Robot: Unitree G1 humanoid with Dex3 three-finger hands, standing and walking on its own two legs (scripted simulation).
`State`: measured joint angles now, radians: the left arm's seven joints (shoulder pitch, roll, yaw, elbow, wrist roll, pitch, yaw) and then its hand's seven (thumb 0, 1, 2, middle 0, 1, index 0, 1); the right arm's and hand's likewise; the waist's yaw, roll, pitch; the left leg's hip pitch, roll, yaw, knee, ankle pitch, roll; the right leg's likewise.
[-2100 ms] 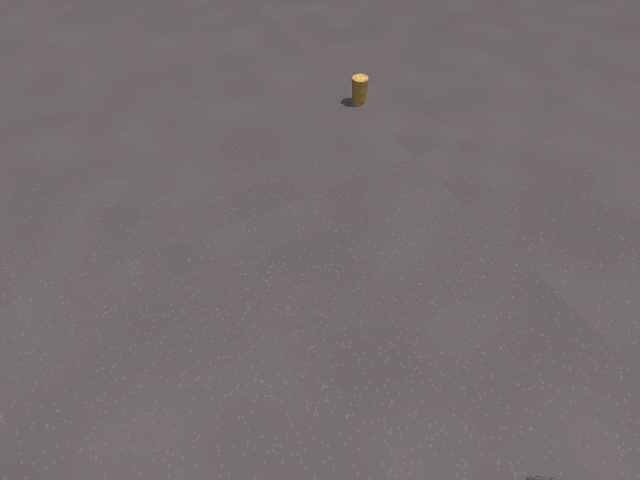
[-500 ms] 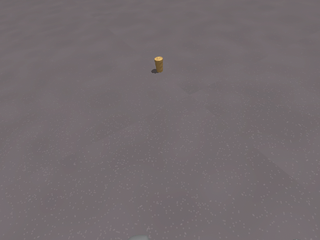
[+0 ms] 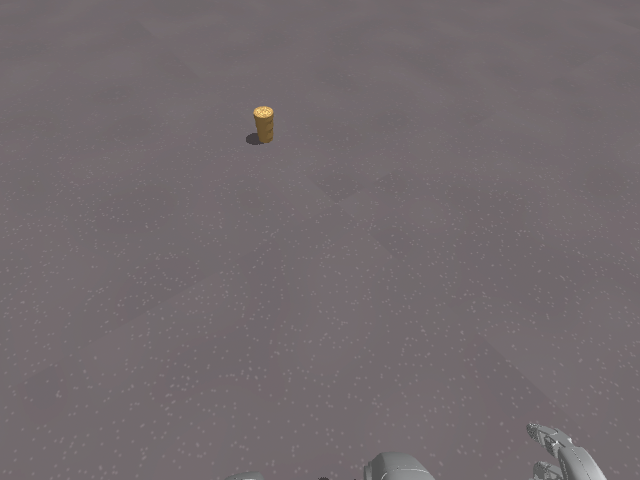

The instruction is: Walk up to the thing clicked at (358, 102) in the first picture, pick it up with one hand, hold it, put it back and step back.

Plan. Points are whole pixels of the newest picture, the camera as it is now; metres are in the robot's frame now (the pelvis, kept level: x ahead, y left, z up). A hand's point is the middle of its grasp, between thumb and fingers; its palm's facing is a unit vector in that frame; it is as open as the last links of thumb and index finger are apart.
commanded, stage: walk up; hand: left
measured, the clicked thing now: (264, 125) +1.68 +0.28 -0.69
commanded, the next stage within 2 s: none
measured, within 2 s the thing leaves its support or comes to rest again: neither
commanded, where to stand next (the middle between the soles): +1.39 +0.05 m, yaw +0 degrees
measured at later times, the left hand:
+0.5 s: hand (193, 328) +0.34 +0.22 -0.11, palm faces +0.01 -0.92 -0.40, open 7.4 cm
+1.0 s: hand (206, 199) +0.64 +0.26 -0.13, palm faces -0.06 -0.93 -0.35, open 7.4 cm
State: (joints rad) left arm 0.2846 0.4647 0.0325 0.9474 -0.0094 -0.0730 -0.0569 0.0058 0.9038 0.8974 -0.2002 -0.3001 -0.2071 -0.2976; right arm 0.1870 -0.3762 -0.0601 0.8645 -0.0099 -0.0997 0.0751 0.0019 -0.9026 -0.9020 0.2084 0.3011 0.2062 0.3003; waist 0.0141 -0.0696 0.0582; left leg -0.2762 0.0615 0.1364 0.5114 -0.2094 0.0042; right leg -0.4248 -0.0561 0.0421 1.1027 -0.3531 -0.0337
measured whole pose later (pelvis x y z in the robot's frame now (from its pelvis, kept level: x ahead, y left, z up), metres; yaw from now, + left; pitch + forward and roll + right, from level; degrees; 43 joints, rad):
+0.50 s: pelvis +0.29 -0.06 +0.01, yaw +1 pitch -2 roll -1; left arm 0.30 0.39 0.04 0.92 0.01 -0.10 -0.06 0.00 0.90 0.90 -0.20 -0.30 -0.21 -0.30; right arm 0.22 -0.44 -0.06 0.93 -0.02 -0.05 0.09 0.01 -0.91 -0.90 0.21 0.30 0.20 0.30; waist 0.03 0.08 0.03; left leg -0.55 0.10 0.00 0.91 -0.21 0.00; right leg -0.16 -0.02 -0.12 0.42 -0.24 -0.04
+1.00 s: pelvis +0.56 -0.01 +0.01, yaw +0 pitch -2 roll +1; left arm 0.24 0.44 0.04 0.92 0.01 -0.06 -0.08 0.00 0.90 0.90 -0.20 -0.30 -0.21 -0.30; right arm 0.27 -0.39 -0.05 0.88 -0.01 -0.09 0.07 0.00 -0.90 -0.90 0.21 0.30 0.21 0.30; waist -0.01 -0.05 0.07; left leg -0.12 0.02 0.13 0.44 -0.28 0.02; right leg -0.54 -0.13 -0.02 0.79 -0.22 -0.01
